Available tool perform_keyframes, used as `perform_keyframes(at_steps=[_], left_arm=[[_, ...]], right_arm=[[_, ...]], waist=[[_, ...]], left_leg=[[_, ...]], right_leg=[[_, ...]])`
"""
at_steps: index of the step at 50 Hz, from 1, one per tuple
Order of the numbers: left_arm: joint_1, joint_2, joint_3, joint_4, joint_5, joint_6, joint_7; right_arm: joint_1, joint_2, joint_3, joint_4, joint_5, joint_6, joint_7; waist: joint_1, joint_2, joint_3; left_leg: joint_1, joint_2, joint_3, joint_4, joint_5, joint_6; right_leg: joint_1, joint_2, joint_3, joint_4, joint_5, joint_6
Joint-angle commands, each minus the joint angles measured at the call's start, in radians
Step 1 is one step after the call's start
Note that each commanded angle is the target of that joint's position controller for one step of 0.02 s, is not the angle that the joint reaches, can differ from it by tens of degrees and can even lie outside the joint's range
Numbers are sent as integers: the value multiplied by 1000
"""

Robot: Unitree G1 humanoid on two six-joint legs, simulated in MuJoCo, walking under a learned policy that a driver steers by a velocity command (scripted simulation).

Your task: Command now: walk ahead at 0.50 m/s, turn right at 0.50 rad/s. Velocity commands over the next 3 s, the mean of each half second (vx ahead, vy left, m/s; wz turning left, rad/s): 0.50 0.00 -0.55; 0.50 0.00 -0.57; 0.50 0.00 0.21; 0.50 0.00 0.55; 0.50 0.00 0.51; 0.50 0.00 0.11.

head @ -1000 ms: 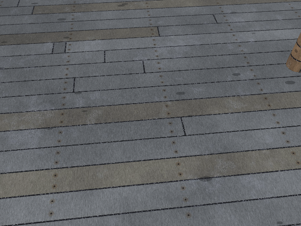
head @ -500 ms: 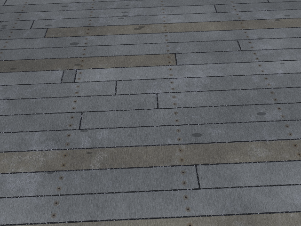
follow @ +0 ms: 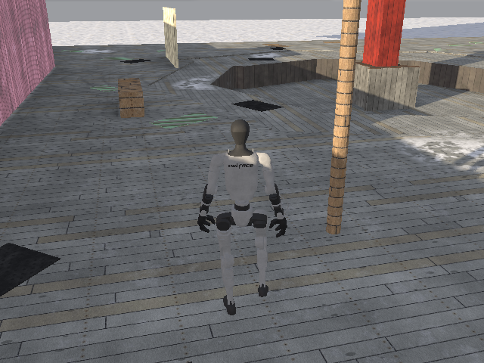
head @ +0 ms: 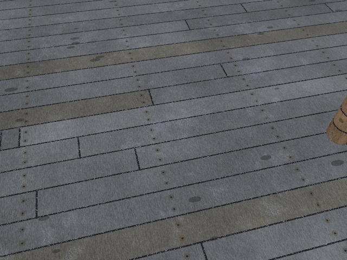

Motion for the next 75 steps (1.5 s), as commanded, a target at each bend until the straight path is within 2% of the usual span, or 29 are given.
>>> perform_keyframes(at_steps=[1,9,11,13,14,15,16,18,21,27,36,39,41,42,43,44,46,48,52,56,61,63,65,66,67,68,70,72,75], left_arm=[[-42,-14,-13,-71,1,4,-18],[-237,7,-24,-166,10,-1,-36],[-174,28,-14,-156,13,0,-28],[39,67,11,-97,14,-13,-12],[190,143,39,-57,28,-20,4],[160,272,70,-84,20,-13,14],[195,273,68,-100,2,3,21],[106,178,43,-82,-15,-2,34],[29,114,18,-98,-31,-32,37],[166,153,23,-81,-34,-51,29],[299,176,24,-77,-17,-44,44],[240,203,30,-98,-15,-44,52],[182,220,32,-113,-21,-53,39],[182,168,18,-136,-33,-62,28],[297,48,-7,-166,-64,-59,31],[303,139,0,-154,-26,-47,40],[179,147,3,-152,-7,-33,25],[161,117,-2,-158,9,-17,4],[138,77,-19,-173,12,-8,-13],[-90,59,-43,-235,16,-26,-24],[-189,70,-53,-257,2,-49,-12],[-152,86,-48,-252,-8,-60,-1],[45,132,-29,-184,15,-75,23],[209,213,-10,-176,41,-79,40],[209,316,16,-173,30,-58,48],[152,218,-3,-187,10,-48,46],[57,99,-35,-191,-8,-59,44],[38,90,-39,-177,-18,-74,56],[86,71,-35,-146,-20,-99,51]], right_arm=[[18,-84,-10,-39,0,-20,-2],[108,-143,-21,-12,-2,5,-18],[101,-174,-29,-12,-4,20,-22],[82,-201,-35,-25,-1,43,-17],[69,-188,-31,-52,1,46,-13],[83,-78,-12,-144,20,33,8],[-31,-156,-24,-174,10,21,14],[-80,-129,-13,-184,18,0,16],[-32,-120,-13,-171,-29,50,14],[-219,-120,-9,-246,-29,85,27],[-466,-126,13,-358,-11,64,41],[-378,-155,8,-354,-5,50,34],[-143,-204,-14,-288,-4,35,11],[10,-264,-30,-275,-24,24,-6],[44,-355,-47,-284,-51,31,-13],[-6,-309,-46,-288,-30,47,-6],[-125,-158,-9,-297,-16,48,1],[-100,-140,1,-263,-14,36,2],[-38,-169,-4,-204,4,-4,28],[17,-153,2,-163,19,9,39],[94,-228,-25,-134,11,22,36],[88,-231,-29,-126,5,29,32],[86,-204,-24,-128,14,31,32],[60,-140,-6,-173,21,26,33],[141,-71,7,-209,38,33,27],[118,-168,-17,-174,15,56,18],[63,-135,-16,-161,3,67,28],[64,-120,-15,-159,-19,91,41],[-12,-109,-16,-179,-14,109,53]], waist=[[16,113,41],[-19,117,63],[13,148,15],[104,131,-108],[170,51,-204],[95,-229,-282],[134,-42,-306],[62,68,-85],[-23,58,-60],[27,25,-1],[112,-26,18],[50,-48,5],[-64,-7,-109],[-123,68,-240],[-60,303,-370],[-30,260,-338],[-8,68,-78],[9,132,-26],[36,172,-38],[-1,155,19],[-33,131,-4],[1,142,-10],[82,61,-121],[155,-72,-258],[101,-294,-289],[88,-125,-190],[34,-8,-39],[1,-88,-27],[-3,-30,-13]], left_leg=[[-3,268,-113,-175,252,82],[181,299,32,-76,589,59],[228,302,62,75,888,49],[183,293,82,413,900,32],[-18,268,85,701,618,-3],[-506,49,49,1103,-282,-75],[-640,15,-191,1190,-308,-74],[-636,118,-233,1026,-133,-52],[-463,146,-248,884,-115,-77],[-575,129,-215,655,44,-119],[-600,46,-220,351,160,-94],[-395,11,-228,239,100,-57],[-50,-19,-209,158,88,-17],[194,151,-376,128,-58,27],[458,453,-816,60,-138,129],[361,470,-1010,-17,-283,167],[82,363,-685,-65,-219,123],[-37,278,-491,-104,-18,91],[-50,261,-401,-129,213,141],[-55,200,-330,-178,250,140],[-30,214,-342,-102,306,121],[-21,224,-377,-41,329,106],[-94,126,-312,229,387,69],[-245,62,-259,508,118,41],[-524,-60,-191,736,-333,23],[-569,7,-264,837,-302,38],[-533,72,-281,798,-140,29],[-498,90,-256,793,-78,1],[-560,102,-249,818,-13,-19]], right_leg=[[-80,-28,-1,-102,113,14],[25,45,-136,-436,75,-52],[122,113,-173,-453,-34,-90],[370,185,-171,-549,-54,-141],[619,88,-5,-610,-111,-189],[936,-225,567,-694,-112,-348],[941,-264,728,-802,-48,-367],[702,-197,450,-812,160,-283],[510,-83,302,-840,346,-233],[496,-24,285,-888,309,-192],[665,-38,360,-795,429,-164],[620,-41,381,-726,527,-114],[532,32,334,-478,669,-65],[403,95,287,-224,455,-43],[94,250,167,79,-316,-6],[-12,187,145,197,-347,-16],[-5,94,116,159,-181,-6],[56,61,104,94,-147,6],[47,78,110,-6,-113,18],[23,23,-4,-274,32,62],[178,63,-39,-492,65,69],[266,69,-19,-562,51,52],[573,68,-6,-669,23,22],[786,-187,251,-717,-163,-27],[869,-385,603,-849,-296,-112],[763,-349,580,-848,-357,-123],[590,-253,318,-886,-108,-80],[532,-203,199,-937,-18,-66],[551,-168,64,-939,152,-54]])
